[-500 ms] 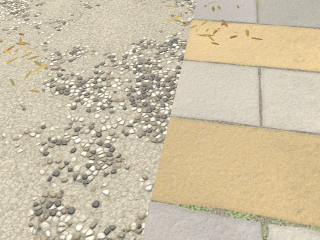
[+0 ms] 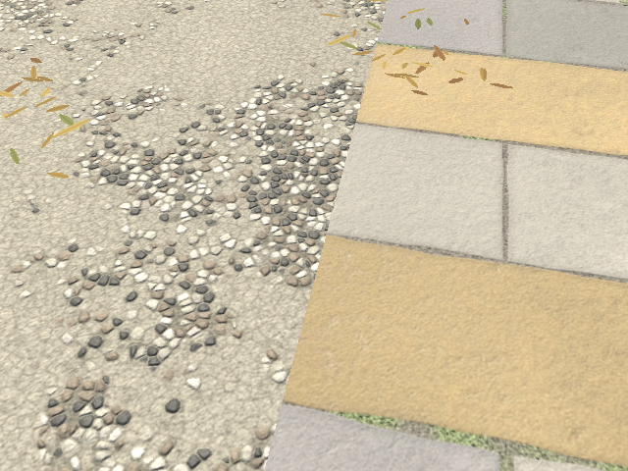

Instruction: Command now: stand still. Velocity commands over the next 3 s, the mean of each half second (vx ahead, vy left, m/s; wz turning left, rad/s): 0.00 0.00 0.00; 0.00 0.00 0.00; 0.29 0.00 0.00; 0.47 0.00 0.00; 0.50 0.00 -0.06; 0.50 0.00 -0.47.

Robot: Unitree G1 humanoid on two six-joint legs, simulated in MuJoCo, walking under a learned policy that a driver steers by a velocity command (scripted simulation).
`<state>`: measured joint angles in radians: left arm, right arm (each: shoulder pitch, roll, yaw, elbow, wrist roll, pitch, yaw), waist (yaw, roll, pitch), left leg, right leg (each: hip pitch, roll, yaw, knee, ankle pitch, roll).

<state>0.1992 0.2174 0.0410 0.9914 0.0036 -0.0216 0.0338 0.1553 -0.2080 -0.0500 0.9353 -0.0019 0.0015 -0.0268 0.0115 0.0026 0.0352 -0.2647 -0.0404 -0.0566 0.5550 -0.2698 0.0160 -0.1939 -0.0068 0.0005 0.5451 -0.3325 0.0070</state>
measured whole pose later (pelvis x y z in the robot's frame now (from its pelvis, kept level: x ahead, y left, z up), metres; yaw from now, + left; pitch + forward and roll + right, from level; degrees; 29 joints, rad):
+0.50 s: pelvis -0.01 -0.01 +0.00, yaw +0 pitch -2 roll +0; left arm 0.26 0.19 0.02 1.08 0.00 -0.02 0.04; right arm 0.17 -0.20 -0.04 1.07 0.00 0.01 -0.04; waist 0.00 0.00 0.04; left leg -0.25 -0.03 -0.06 0.52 -0.24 0.00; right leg -0.18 0.00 0.00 0.51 -0.31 0.00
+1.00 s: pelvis +0.00 -0.01 +0.00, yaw +0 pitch -1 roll +0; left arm 0.30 0.17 0.01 1.09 0.00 -0.03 0.04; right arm 0.20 -0.19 -0.03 1.12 0.00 0.01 -0.04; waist 0.00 0.00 0.04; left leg -0.25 -0.02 -0.06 0.50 -0.24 -0.01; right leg -0.18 0.01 -0.01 0.50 -0.30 -0.01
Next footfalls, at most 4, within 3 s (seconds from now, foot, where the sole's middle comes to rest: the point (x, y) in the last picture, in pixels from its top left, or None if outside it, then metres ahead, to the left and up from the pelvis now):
1.76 right None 0.47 -0.11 -0.77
2.30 left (276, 355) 0.78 0.13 -0.77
2.88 right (378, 263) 1.06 -0.13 -0.77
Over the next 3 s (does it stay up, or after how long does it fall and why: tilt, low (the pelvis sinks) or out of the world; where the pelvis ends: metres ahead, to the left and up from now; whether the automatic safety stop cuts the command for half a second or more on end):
stays up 0.99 -0.04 0.00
